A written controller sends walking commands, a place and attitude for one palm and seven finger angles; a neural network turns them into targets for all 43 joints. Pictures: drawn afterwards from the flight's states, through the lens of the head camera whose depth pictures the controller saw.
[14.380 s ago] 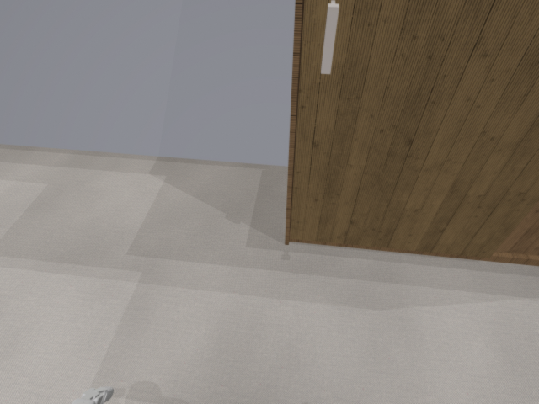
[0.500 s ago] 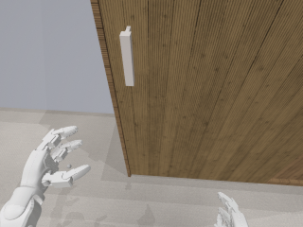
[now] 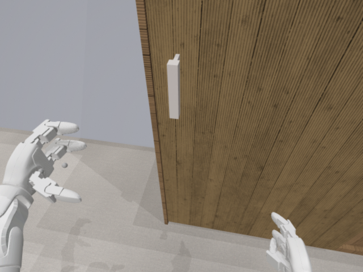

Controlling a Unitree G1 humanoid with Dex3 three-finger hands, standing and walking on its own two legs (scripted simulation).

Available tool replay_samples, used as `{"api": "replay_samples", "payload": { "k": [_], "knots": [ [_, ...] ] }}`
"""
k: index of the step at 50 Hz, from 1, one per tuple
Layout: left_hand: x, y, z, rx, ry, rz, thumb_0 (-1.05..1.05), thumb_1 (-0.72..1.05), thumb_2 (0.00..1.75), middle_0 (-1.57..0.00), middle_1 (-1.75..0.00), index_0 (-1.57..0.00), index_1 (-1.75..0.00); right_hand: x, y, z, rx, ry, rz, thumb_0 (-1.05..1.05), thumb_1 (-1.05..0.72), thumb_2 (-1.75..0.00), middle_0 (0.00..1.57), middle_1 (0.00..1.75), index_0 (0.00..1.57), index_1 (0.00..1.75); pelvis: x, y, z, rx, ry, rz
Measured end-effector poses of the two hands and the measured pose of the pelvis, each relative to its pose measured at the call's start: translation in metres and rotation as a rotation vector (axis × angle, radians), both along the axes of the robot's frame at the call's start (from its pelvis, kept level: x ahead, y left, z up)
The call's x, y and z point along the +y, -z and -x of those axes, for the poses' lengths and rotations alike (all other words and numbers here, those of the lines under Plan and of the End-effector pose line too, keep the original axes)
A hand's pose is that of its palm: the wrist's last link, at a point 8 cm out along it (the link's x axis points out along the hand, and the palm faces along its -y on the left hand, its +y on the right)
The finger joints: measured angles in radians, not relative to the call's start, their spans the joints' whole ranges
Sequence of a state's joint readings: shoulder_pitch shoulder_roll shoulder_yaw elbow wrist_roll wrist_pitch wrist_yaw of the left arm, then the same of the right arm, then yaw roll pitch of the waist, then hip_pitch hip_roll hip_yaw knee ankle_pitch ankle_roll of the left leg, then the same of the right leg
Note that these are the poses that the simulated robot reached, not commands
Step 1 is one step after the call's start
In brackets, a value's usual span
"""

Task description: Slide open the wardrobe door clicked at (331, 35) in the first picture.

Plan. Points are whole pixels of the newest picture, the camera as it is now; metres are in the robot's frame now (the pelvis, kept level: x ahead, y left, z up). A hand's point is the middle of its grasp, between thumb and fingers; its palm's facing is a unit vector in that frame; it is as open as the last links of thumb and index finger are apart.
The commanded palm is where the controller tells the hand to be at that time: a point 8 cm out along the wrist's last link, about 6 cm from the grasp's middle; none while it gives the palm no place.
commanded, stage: raise the hand with hooked fingers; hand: left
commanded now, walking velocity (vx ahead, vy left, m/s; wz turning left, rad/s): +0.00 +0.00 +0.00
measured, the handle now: (175, 87) +0.51 +0.08 +0.17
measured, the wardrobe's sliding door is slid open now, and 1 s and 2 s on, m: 0.00 0.00 0.00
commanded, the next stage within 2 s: move the hooked fingers beside the handle in 0.78 s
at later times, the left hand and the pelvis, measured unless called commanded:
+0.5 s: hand (70, 142) +0.28 +0.25 +0.18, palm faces -0.04 -1.00 -0.05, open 14.0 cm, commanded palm +0.25 +0.30 +0.20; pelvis +0.00 -0.02 +0.00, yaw -1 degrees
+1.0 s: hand (57, 139) +0.28 +0.27 +0.19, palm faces +0.02 -1.00 -0.04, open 14.0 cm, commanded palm +0.26 +0.31 +0.20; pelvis +0.00 -0.01 +0.01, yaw +0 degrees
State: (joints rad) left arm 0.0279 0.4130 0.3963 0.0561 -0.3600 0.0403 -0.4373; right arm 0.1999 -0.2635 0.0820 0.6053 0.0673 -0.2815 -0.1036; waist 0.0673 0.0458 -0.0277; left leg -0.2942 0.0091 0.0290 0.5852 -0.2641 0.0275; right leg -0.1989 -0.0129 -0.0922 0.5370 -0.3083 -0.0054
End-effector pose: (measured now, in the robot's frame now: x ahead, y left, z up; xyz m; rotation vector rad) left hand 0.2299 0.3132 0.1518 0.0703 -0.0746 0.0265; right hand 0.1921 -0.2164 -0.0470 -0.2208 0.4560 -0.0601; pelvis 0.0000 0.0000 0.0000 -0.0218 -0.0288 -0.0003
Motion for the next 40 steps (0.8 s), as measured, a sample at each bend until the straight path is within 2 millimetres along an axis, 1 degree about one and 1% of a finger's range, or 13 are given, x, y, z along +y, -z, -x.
{"api": "replay_samples", "payload": {
  "k": [4,7,11,15,18,21,24,27,31,35,40],
  "knots": [
    [-0.001,-0.003,-0.003,0.053,0.014,-0.006,0.00,-0.46,0.31,-0.29,-1.18,-0.29,-1.18,0.002,0.004,0.000,0.027,-0.014,-0.013,0.01,-0.91,-0.89,0.20,0.30,0.20,0.30,-0.004,-0.002,0.001,-0.007,-0.002,-0.003],
    [-0.001,-0.016,-0.004,0.017,0.012,-0.018,-0.01,-0.48,0.31,-0.30,-1.19,-0.30,-1.19,0.001,0.006,0.003,0.049,-0.019,-0.015,0.01,-0.91,-0.89,0.20,0.30,0.20,0.30,-0.008,-0.004,0.001,-0.014,-0.003,-0.004],
    [0.005,-0.038,-0.009,-0.048,-0.006,-0.025,-0.01,-0.49,0.30,-0.30,-1.20,-0.30,-1.20,-0.004,0.010,0.009,0.076,-0.015,-0.018,0.01,-0.91,-0.89,0.20,0.30,0.20,0.30,-0.013,-0.005,0.001,-0.022,-0.005,-0.006],
    [0.012,-0.048,-0.019,-0.024,-0.013,-0.017,-0.01,-0.50,0.30,-0.30,-1.20,-0.30,-1.20,-0.013,0.014,0.013,0.097,-0.001,-0.020,0.01,-0.91,-0.89,0.20,0.30,0.20,0.30,-0.016,-0.006,0.001,-0.020,-0.003,-0.007],
    [0.011,-0.047,-0.026,0.020,0.005,-0.009,-0.01,-0.50,0.30,-0.30,-1.20,-0.30,-1.20,-0.021,0.015,0.015,0.104,0.016,-0.020,0.01,-0.91,-0.89,0.20,0.30,0.20,0.30,-0.017,-0.006,0.001,-0.011,0.003,-0.009],
    [0.003,-0.039,-0.030,0.046,0.040,0.004,-0.01,-0.50,0.30,-0.30,-1.20,-0.30,-1.20,-0.029,0.015,0.017,0.103,0.038,-0.018,0.01,-0.91,-0.89,0.20,0.30,0.20,0.30,-0.016,-0.005,0.000,-0.003,0.013,-0.011],
    [-0.005,-0.033,-0.032,0.039,0.063,0.018,-0.01,-0.50,0.30,-0.30,-1.20,-0.30,-1.20,-0.035,0.013,0.018,0.097,0.056,-0.010,0.02,-0.91,-0.89,0.20,0.30,0.20,0.30,-0.015,-0.005,-0.001,-0.003,0.021,-0.013],
    [-0.008,-0.031,-0.032,0.007,0.056,0.024,-0.01,-0.50,0.30,-0.30,-1.20,-0.30,-1.20,-0.037,0.009,0.018,0.085,0.068,-0.001,0.02,-0.91,-0.89,0.20,0.29,0.20,0.30,-0.015,-0.005,-0.003,-0.009,0.024,-0.014],
    [-0.001,-0.036,-0.030,-0.023,0.014,0.020,-0.01,-0.50,0.30,-0.30,-1.20,-0.30,-1.21,-0.035,0.004,0.017,0.074,0.068,0.004,0.01,-0.91,-0.90,0.20,0.29,0.20,0.30,-0.015,-0.005,-0.003,-0.016,0.023,-0.014],
    [0.006,-0.039,-0.029,-0.010,-0.011,0.016,-0.01,-0.50,0.30,-0.30,-1.20,-0.30,-1.21,-0.028,0.004,0.014,0.076,0.057,-0.001,0.01,-0.91,-0.90,0.20,0.29,0.20,0.30,-0.013,-0.006,-0.003,-0.018,0.019,-0.012],
    [0.007,-0.036,-0.027,0.026,0.010,0.012,-0.01,-0.50,0.30,-0.30,-1.20,-0.30,-1.21,-0.018,0.007,0.011,0.083,0.040,-0.017,0.01,-0.91,-0.90,0.20,0.29,0.20,0.30,-0.010,-0.007,-0.001,-0.016,0.014,-0.011]
  ]
}}
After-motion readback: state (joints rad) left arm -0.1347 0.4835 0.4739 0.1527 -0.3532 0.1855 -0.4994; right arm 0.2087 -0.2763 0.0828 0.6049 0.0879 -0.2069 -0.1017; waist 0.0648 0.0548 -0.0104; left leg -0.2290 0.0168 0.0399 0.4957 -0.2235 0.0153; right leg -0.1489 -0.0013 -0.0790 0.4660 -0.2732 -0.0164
